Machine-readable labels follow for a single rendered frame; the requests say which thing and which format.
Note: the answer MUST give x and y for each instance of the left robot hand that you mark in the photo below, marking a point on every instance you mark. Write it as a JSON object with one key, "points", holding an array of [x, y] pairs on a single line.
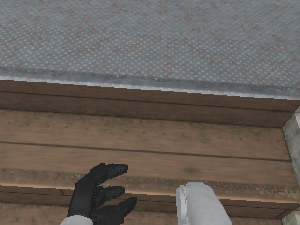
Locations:
{"points": [[87, 196]]}

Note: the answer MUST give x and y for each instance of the right robot thigh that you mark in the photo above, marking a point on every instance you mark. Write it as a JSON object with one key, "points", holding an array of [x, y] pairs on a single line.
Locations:
{"points": [[198, 204]]}

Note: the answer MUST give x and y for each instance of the left robot forearm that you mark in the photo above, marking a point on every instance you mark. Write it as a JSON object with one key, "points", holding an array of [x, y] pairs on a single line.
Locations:
{"points": [[77, 220]]}

